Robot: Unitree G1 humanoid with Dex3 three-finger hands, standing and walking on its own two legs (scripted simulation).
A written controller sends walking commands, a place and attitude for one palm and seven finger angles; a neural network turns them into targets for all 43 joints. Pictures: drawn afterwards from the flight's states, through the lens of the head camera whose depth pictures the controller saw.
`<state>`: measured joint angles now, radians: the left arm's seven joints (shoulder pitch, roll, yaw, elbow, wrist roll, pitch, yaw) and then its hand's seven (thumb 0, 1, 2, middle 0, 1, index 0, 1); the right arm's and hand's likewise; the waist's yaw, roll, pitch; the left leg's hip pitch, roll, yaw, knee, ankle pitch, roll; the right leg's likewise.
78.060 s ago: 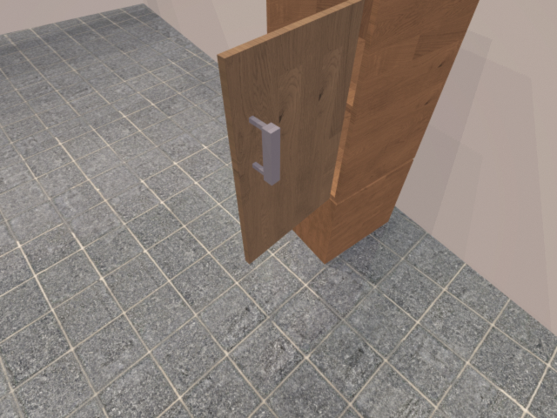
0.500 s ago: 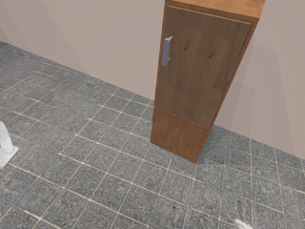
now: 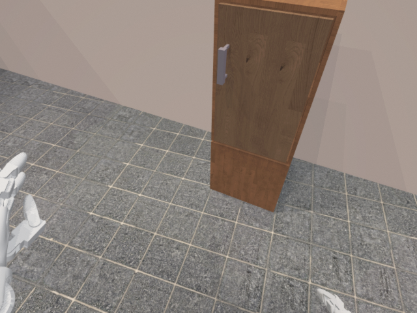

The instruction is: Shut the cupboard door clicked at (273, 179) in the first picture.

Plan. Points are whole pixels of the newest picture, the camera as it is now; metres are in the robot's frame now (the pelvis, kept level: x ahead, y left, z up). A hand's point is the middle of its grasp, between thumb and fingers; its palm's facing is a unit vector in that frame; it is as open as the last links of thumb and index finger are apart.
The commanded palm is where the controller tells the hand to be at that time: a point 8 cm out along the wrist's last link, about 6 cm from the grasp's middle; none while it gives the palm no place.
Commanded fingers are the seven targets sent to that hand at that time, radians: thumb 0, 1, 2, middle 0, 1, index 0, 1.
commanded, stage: let the arm hang, fingers relaxed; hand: left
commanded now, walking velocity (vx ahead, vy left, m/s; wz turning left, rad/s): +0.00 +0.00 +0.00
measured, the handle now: (223, 64) +0.92 +0.01 +0.07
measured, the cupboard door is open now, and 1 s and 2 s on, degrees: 0 0 0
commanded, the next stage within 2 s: look to check the result in 1.06 s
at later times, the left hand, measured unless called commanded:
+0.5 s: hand out of the picture -0.07 +0.19 -0.16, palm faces +0.02 -0.97 -0.23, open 7.2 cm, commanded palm none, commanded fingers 0.00 0.90 0.90 -0.20 -0.30 -0.20 -0.30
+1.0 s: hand out of the picture +0.03 +0.16 -0.17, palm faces +0.00 -0.98 -0.19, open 7.3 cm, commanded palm none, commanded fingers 0.00 0.90 0.90 -0.20 -0.30 -0.20 -0.30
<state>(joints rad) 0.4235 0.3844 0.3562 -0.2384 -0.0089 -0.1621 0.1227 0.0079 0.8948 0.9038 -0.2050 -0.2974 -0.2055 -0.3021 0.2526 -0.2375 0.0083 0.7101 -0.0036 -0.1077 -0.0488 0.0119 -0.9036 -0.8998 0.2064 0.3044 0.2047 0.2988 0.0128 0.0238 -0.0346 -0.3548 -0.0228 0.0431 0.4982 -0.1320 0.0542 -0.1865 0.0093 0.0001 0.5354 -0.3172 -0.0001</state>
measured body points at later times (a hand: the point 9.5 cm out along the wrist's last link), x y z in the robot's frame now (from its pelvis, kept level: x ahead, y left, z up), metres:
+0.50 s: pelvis +0.00 +0.00 +0.01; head +0.02 +0.00 +0.46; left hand -0.06 +0.24 -0.15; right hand -0.01 -0.24 -0.15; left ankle +0.08 +0.08 -0.73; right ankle -0.03 -0.12 -0.73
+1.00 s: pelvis +0.02 -0.01 +0.01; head +0.01 -0.01 +0.46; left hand +0.03 +0.21 -0.15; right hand +0.03 -0.26 -0.15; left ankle +0.08 +0.08 -0.73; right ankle -0.03 -0.13 -0.73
